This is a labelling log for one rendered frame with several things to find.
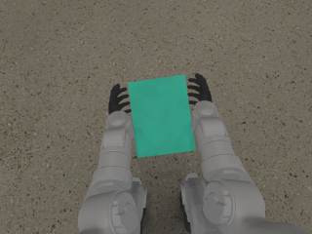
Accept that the robot right foot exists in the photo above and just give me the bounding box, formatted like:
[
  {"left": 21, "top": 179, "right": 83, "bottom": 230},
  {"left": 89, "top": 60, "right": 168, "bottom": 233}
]
[{"left": 179, "top": 191, "right": 191, "bottom": 233}]

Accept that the right robot thigh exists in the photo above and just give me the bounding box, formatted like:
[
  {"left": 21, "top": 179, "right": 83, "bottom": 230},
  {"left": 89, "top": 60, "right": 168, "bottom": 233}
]
[{"left": 180, "top": 177, "right": 223, "bottom": 234}]

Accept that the carton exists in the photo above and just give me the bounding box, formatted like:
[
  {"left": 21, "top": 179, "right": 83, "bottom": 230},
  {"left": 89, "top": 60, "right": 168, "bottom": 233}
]
[{"left": 128, "top": 74, "right": 196, "bottom": 158}]

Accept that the robot right hand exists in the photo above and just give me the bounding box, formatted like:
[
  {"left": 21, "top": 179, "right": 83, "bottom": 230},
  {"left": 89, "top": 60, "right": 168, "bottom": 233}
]
[{"left": 187, "top": 73, "right": 213, "bottom": 105}]

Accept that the robot left forearm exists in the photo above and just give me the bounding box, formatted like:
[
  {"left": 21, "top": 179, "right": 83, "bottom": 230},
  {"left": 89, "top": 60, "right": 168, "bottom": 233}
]
[{"left": 78, "top": 110, "right": 135, "bottom": 226}]

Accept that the left robot upper arm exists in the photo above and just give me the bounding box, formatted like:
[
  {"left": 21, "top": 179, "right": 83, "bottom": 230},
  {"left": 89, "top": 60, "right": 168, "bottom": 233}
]
[{"left": 78, "top": 189, "right": 138, "bottom": 234}]

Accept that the right robot upper arm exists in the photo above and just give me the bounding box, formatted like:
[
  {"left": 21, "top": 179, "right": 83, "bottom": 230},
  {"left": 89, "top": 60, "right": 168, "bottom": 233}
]
[{"left": 203, "top": 178, "right": 310, "bottom": 234}]

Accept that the robot left hand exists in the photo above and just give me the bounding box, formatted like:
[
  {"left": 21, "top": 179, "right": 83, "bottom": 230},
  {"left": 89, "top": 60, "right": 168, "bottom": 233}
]
[{"left": 108, "top": 84, "right": 132, "bottom": 115}]

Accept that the robot right forearm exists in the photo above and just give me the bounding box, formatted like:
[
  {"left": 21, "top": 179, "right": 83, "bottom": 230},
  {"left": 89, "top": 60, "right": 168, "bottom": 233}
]
[{"left": 191, "top": 100, "right": 256, "bottom": 186}]

